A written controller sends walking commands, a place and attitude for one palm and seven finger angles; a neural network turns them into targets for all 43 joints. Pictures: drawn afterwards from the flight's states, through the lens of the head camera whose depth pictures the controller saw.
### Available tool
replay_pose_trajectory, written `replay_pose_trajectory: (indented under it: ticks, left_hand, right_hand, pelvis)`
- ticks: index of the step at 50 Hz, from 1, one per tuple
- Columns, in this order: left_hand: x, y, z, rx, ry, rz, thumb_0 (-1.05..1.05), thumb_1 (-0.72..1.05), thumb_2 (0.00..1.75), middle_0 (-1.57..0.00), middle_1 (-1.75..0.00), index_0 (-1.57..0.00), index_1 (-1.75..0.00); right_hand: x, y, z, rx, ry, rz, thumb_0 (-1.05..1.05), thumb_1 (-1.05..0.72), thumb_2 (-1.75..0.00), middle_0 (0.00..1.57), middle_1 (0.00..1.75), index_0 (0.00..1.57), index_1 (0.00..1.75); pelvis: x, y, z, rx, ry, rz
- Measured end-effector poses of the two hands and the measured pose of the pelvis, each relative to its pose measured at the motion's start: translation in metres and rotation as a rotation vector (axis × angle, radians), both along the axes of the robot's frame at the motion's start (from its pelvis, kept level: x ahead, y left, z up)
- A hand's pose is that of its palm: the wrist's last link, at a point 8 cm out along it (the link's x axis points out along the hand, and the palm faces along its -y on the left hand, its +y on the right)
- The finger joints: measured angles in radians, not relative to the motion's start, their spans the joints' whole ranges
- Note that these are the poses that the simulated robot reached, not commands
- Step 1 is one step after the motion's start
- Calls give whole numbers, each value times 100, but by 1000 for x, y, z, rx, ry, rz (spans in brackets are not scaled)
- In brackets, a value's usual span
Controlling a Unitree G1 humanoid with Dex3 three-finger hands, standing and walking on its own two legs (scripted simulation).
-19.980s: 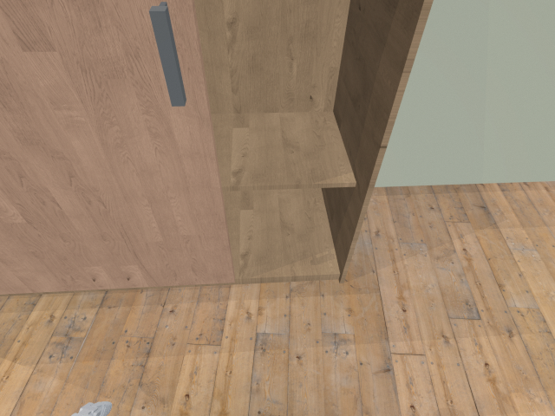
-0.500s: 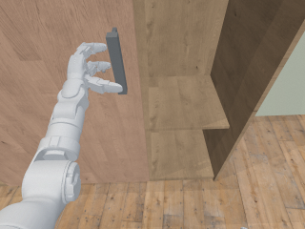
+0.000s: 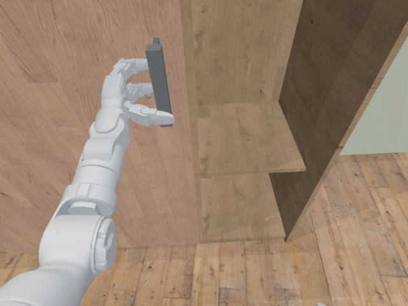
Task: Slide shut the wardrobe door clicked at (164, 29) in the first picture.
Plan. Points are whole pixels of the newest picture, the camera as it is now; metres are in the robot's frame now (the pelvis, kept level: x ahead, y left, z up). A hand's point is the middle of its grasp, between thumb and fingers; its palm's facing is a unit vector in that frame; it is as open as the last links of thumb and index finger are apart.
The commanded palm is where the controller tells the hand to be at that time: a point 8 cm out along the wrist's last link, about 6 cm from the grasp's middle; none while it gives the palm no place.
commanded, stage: slide the fingers in behind the handle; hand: left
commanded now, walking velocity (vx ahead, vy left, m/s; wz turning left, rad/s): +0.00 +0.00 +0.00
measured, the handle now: (161, 84) +0.51 +0.08 +0.19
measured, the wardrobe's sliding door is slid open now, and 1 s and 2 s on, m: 0.43 0.43 0.43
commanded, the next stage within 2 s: grip the handle and tug to test in 1.46 s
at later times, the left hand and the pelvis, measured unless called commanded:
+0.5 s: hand (159, 97) +0.45 +0.08 +0.21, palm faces +0.02 -1.00 +0.01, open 14.1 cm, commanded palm +0.43 +0.13 +0.20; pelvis +0.00 -0.01 +0.00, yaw +1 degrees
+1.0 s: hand (167, 98) +0.45 +0.06 +0.20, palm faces +0.02 -1.00 -0.01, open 14.1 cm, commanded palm +0.43 +0.12 +0.20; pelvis +0.00 -0.02 +0.00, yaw +1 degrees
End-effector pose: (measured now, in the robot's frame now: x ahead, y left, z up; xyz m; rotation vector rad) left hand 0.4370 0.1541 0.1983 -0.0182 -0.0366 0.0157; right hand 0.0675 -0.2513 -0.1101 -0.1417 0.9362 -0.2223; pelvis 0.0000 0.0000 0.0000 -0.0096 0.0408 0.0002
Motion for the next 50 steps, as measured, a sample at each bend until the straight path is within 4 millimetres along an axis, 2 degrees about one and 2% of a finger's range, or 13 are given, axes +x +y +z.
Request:
replay_pose_trajectory:
  ticks: [12,22,39,50]
  left_hand:
    - [-13,2,0,18,0,17,-1,-50,30,-30,-120,-30,-120]
    - [-12,-20,6,9,-2,-3,-1,-50,30,-30,-120,-28,-120]
    - [-14,-29,5,19,2,21,-1,-50,30,-30,-120,-26,-119]
    - [-11,-37,3,24,18,1,-1,-50,30,-29,-120,-27,-120]
  right_hand:
    - [11,-1,4,-4,-25,12,1,-91,-90,20,30,20,30]
    - [24,-2,5,2,-49,33,1,-91,-90,20,30,20,30]
    - [23,-10,1,18,-26,24,1,-91,-90,20,30,20,30]
    - [29,-17,3,3,-23,32,1,-91,-90,20,30,20,30]
  pelvis:
    - [-1,-2,1,-2,-19,6]
    - [-1,-5,1,2,-15,11]
    - [4,-16,2,7,-23,10]
    - [5,-19,2,7,-19,20]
